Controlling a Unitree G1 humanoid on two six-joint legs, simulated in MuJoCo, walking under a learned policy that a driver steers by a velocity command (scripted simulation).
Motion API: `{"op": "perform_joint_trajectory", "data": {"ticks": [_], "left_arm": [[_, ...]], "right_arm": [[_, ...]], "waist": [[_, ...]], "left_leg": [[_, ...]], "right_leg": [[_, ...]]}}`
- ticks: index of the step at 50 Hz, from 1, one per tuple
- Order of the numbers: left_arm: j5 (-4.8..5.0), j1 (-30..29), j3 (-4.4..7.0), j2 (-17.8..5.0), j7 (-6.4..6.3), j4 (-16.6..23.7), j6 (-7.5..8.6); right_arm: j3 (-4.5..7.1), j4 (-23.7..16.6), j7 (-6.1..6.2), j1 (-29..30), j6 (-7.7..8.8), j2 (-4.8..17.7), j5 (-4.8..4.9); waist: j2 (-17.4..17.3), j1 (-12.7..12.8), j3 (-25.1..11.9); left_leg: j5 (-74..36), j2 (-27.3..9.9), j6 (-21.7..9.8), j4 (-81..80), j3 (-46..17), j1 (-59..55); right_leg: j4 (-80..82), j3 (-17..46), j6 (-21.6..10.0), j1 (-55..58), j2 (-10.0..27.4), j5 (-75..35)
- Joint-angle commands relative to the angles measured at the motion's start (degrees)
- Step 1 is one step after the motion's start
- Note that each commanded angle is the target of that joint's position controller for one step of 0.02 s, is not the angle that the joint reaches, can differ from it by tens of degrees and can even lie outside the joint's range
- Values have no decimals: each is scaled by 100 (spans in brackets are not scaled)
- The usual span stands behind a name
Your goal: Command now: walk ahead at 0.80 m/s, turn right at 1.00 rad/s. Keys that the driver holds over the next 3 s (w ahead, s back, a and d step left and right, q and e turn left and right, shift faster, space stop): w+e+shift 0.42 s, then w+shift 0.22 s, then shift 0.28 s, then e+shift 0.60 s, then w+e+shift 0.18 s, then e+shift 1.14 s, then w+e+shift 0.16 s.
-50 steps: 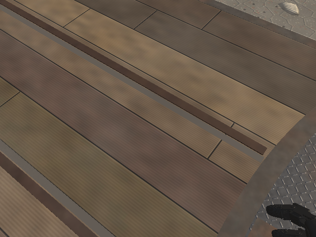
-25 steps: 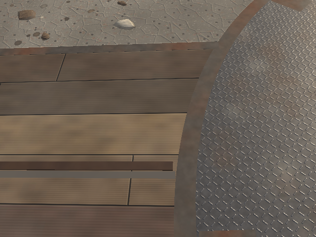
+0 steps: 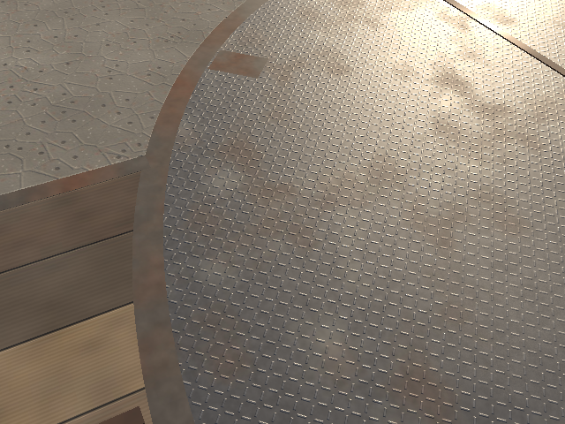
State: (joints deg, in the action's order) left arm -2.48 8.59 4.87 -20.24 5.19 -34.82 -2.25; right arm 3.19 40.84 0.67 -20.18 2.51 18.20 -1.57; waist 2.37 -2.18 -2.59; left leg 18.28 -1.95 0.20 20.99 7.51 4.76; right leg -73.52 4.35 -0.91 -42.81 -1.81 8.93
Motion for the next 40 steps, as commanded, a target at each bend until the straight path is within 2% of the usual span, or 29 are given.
{"op": "perform_joint_trajectory", "data": {"ticks": [1, 6, 9, 11, 12, 13, 14, 15, 16, 17, 18, 20, 21, 22, 23, 25, 26, 29, 30, 31, 32, 33, 34, 35, 36, 37, 38, 39, 40], "left_arm": [[-8, -776, -15, -220, 50, 502, 57], [17, -1727, -151, -74, 170, 710, 126], [34, -2071, -296, 132, 185, 820, 173], [81, -1488, -305, 149, 69, 631, 184], [100, -735, -220, -26, -3, 446, 202], [129, 357, -81, -289, -80, 149, 236], [101, 1684, 127, -617, -203, -301, 273], [254, 1203, 375, -1270, -333, -331, 179], [107, 1315, 442, -1723, -349, -63, 106], [75, 1678, 408, -1511, -438, -248, 94], [111, 1646, 372, -1352, -500, -494, 182], [102, 1037, 208, -947, -597, -506, 373], [138, 885, 120, -787, -604, -460, 444], [197, 885, 40, -586, -581, -494, 527], [230, 943, -2, -503, -556, -547, 604], [187, 999, -48, -418, -512, -658, 715], [180, 1146, -56, -431, -495, -715, 762], [314, 1478, -60, -421, -466, -962, 881], [321, 1545, -65, -488, -469, -1049, 890], [331, 1651, -52, -603, -500, -1119, 909], [309, 1701, -36, -705, -527, -1196, 908], [274, 1773, -5, -832, -574, -1271, 882], [169, 1755, 26, -969, -610, -1307, 834], [111, 1526, 48, -1030, -628, -1332, 797], [84, 1262, 2, -821, -633, -1297, 806], [126, 1781, -201, 220, -653, -1163, 829], [516, 2405, -193, -72, -729, -1203, 849], [347, 1652, -179, -407, -770, -1245, 800], [105, 629, -155, -540, -662, -1018, 794]], "right_arm": [[182, -92, -34, -382, 188, 685, -21], [151, 333, -5, -893, 254, 562, -88], [138, 649, 37, -1130, 222, 602, -114], [144, 695, 77, -929, 171, 813, -72], [196, 696, 90, -859, 101, 1070, -62], [249, 622, 71, -716, 53, 1295, -10], [246, 497, 23, -439, 50, 1310, 5], [139, 170, -116, -441, 85, 639, 44], [74, -499, -159, 43, 254, 687, 51], [82, -677, -159, 853, 364, 810, 50], [-5, -669, -121, 719, 417, 596, 81], [-48, -497, -96, 478, 284, 523, -169], [-58, -450, -115, 149, 157, 527, -246], [-59, -418, -136, 120, 53, 505, -284], [-83, -478, -152, 289, -17, 432, -282], [-161, -697, -214, 1096, -44, 276, -241], [-229, -886, -244, 1388, -9, 152, -187], [-284, -925, -324, 1905, 94, 58, -78], [-271, -839, -331, 1875, 71, 81, -48], [-266, -931, -315, 2003, 105, 116, -18], [-224, -929, -281, 2025, 117, 248, -17], [-168, -841, -235, 1773, 141, 357, -85], [-68, -622, -175, 1109, 176, 566, -80], [11, -325, -100, 70, 216, 700, -58], [103, -26, 15, -964, 228, 933, -93], [189, 150, 38, -1383, 247, 1435, -240], [231, 157, -124, -1444, 239, 1347, -176], [251, -21, -114, -756, 202, 1014, -24], [91, 123, -136, -503, 222, 547, 86]], "waist": [[-726, -197, 860], [-784, -435, 1416], [-788, -387, 1480], [-949, 122, 923], [-1069, 574, 428], [-1165, 1076, -188], [-990, 1689, -790], [711, 1037, -933], [541, 974, -1700], [-322, 1205, -1310], [-420, 888, -478], [-828, 247, 239], [-507, 14, 314], [-464, -70, 414], [-391, -79, 570], [-367, 92, 946], [-63, 160, 1075], [-166, 461, 942], [-249, 505, 723], [-19, 533, 822], [-44, 507, 704], [-17, 383, 492], [62, 85, 73], [68, -509, -327], [39, -1032, -714], [-2034, -565, -1323], [-1975, -455, -2689], [-1053, -523, -2168], [-621, -610, -931]], "left_leg": [[786, -1398, -346, -1253, -862, -515], [-128, -1480, -366, -1604, 62, -1017], [-2543, -1443, -321, -1319, 763, -1386], [-6618, -1429, -278, -372, 1166, -1222], [-7968, -1582, -319, 646, 1153, -1193], [-8299, -1720, -399, 1956, 1039, -760], [-7087, -1638, -299, 3773, 942, 505], [-575, -407, 71, 5902, 805, 3188], [627, 142, 210, 7230, -313, 4296], [40, -128, 120, 7082, -1003, 4650], [32, -354, 96, 6587, -982, 4550], [311, -666, 144, 5705, -1070, 3806], [443, -714, 224, 5493, -1076, 3545], [593, -791, 287, 5240, -1038, 3494], [641, -831, 341, 4820, -942, 3426], [-233, -745, 350, 3949, -577, 3450], [-818, -723, 309, 3293, -527, 3288], [-2660, -392, -8, 1874, -337, 2330], [-2896, -197, -124, 1763, -261, 2225], [-2890, -182, -254, 1432, -291, 2159], [-2601, 29, -361, 1249, -212, 2006], [-2316, 277, -415, 1103, -204, 1697], [-2004, 509, -458, 1077, -266, 1043], [-2370, 451, -507, 788, -320, 31], [-2713, -93, -627, 900, -647, -1231], [-6356, -1989, -1272, 1863, -2314, -2831], [-6366, -2720, -2173, 1324, -4649, -4014], [-5119, -2324, -2031, 654, -4145, -2885], [-5635, -1703, -1623, 355, -3167, -1511]], "right_leg": [[-78, -10, -15, -1448, 305, -245], [1175, -671, -288, -1528, 572, -36], [2093, -1280, -687, -954, 471, 533], [2574, -1814, -1007, 635, -154, 915], [2610, -1822, -1128, 1536, -433, 1201], [2764, -1666, -1277, 2898, -665, 1342], [3434, -1058, -1457, 4917, -673, 1181], [4378, 1389, -1737, 6726, 509, 2525], [5273, 4168, -2382, 7225, 1607, 2837], [5516, 3877, -2224, 6941, 1492, 1932], [5660, 3444, -2128, 5982, 1453, 1078], [5670, 2323, -1848, 4398, 788, 313], [5731, 2212, -1963, 3882, 705, 23], [5835, 2064, -1977, 3559, 615, -51], [6026, 1899, -1952, 3129, 539, 65], [6471, 1459, -1755, 2640, 153, -169], [6520, 1414, -1719, 2455, 183, -899], [6776, 1151, -1375, 2672, 217, -2393], [6832, 1057, -1281, 3151, 270, -2993], [6614, 1086, -1212, 3461, 455, -3717], [6327, 1038, -1116, 3950, 522, -4755], [5800, 1029, -979, 4367, 560, -5643], [4939, 1083, -839, 4628, 602, -6228], [3639, 947, -690, 4443, 533, -6305], [2121, 799, -556, 3654, 202, -5230], [-772, 299, -258, 1987, -805, 1824], [-2083, 860, -181, 650, -1196, 2443], [-1787, 679, -205, 649, -704, 1512], [-1064, 375, -240, 956, -468, 1265]]}}
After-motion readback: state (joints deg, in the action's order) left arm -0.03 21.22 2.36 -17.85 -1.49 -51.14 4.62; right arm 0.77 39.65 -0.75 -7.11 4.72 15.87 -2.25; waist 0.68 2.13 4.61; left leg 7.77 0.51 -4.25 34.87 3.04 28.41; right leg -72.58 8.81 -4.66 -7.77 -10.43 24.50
